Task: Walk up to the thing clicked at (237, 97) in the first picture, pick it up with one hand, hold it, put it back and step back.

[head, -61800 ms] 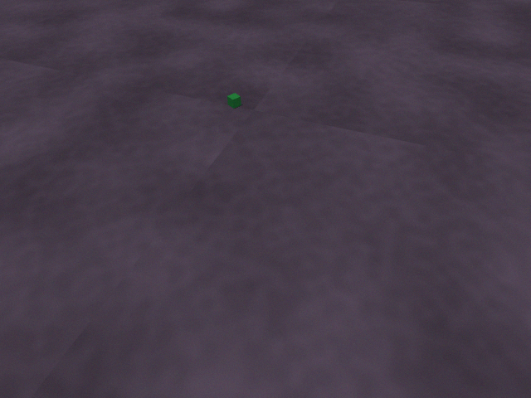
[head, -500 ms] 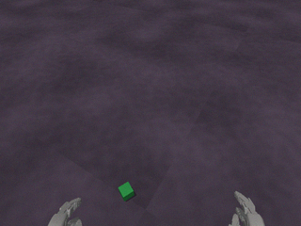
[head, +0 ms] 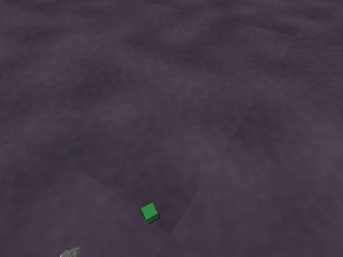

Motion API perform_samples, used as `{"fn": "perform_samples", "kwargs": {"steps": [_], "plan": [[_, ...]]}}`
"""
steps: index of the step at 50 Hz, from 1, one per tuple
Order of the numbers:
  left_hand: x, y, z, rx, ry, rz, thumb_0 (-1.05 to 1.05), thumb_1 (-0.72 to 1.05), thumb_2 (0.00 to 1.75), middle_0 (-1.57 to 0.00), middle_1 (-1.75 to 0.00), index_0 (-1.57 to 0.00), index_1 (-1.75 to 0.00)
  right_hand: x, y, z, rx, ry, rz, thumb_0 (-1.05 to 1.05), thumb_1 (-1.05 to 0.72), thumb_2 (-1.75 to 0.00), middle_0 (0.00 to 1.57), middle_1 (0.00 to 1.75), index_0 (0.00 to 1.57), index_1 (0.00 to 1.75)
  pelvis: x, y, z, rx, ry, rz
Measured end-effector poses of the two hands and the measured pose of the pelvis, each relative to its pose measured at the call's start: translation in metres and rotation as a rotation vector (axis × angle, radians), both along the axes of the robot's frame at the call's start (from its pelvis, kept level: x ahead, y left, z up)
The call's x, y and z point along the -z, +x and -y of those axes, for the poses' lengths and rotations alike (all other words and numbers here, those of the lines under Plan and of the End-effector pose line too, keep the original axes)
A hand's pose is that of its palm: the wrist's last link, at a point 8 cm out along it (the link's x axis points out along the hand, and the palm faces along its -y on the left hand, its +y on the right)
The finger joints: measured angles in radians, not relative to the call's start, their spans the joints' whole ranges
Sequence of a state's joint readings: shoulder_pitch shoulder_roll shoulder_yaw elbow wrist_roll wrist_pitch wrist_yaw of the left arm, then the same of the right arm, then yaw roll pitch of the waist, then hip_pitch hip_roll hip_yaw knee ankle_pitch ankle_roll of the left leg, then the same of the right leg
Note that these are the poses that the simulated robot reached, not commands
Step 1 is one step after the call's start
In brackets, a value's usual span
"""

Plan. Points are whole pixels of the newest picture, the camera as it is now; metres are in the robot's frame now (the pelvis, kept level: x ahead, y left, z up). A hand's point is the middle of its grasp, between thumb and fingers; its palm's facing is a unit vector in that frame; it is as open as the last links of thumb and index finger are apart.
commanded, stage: stand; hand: left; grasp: from above
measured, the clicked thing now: (149, 213) +0.50 +0.15 -0.71
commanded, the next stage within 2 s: none
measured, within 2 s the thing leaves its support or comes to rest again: neither
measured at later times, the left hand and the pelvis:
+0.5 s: hand out of the picture +0.04 +0.23 -0.13, palm faces +0.05 -0.94 -0.34, open 7.4 cm; pelvis +0.00 -0.01 +0.03, yaw +1 degrees
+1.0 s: hand out of the picture +0.05 +0.23 -0.12, palm faces +0.03 -0.94 -0.34, open 7.4 cm; pelvis +0.00 -0.02 +0.04, yaw +0 degrees
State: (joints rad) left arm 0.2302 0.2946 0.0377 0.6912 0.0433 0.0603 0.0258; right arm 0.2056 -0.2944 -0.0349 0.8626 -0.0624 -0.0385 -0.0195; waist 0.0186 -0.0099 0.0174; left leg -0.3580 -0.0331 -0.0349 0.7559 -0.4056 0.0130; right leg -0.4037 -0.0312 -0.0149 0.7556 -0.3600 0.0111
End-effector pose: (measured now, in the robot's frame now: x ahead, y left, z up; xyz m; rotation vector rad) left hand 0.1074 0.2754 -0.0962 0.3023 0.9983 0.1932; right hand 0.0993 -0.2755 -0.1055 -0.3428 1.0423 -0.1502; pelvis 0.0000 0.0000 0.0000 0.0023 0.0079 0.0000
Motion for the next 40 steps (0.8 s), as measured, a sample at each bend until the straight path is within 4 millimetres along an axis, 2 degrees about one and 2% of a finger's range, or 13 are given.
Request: {"fn": "perform_samples", "kwargs": {"steps": [8, 15, 26, 40], "plan": [[0.003, -0.045, -0.004, -0.074, -0.008, -0.151, 0.01, 0.91, 0.90, -0.20, -0.30, -0.20, -0.30, -0.002, -0.020, 0.002, 0.048, 0.017, -0.092, 0.01, -0.90, -0.90, 0.21, 0.30, 0.20, 0.30, -0.015, 0.004, 0.000, -0.007, -0.003, 0.038], [0.000, -0.066, 0.001, -0.107, -0.019, -0.218, 0.01, 0.91, 0.90, -0.20, -0.30, -0.20, -0.30, -0.003, -0.027, -0.003, 0.066, 0.044, -0.127, 0.00, -0.90, -0.90, 0.21, 0.30, 0.21, 0.30, -0.025, 0.003, 0.002, -0.010, -0.001, 0.067], [-0.007, -0.074, 0.001, -0.116, -0.008, -0.245, 0.00, 0.91, 0.90, -0.20, -0.30, -0.20, -0.30, -0.005, -0.040, 0.003, 0.079, 0.052, -0.163, 0.00, -0.90, -0.90, 0.21, 0.30, 0.21, 0.30, -0.032, -0.004, 0.007, -0.011, 0.001, 0.088], [-0.009, -0.072, 0.001, -0.114, -0.002, -0.259, 0.00, 0.91, 0.90, -0.20, -0.30, -0.20, -0.30, -0.008, -0.053, 0.020, 0.092, 0.028, -0.204, 0.00, -0.90, -0.90, 0.21, 0.30, 0.20, 0.30, -0.035, -0.006, 0.013, -0.010, 0.000, 0.086]]}}
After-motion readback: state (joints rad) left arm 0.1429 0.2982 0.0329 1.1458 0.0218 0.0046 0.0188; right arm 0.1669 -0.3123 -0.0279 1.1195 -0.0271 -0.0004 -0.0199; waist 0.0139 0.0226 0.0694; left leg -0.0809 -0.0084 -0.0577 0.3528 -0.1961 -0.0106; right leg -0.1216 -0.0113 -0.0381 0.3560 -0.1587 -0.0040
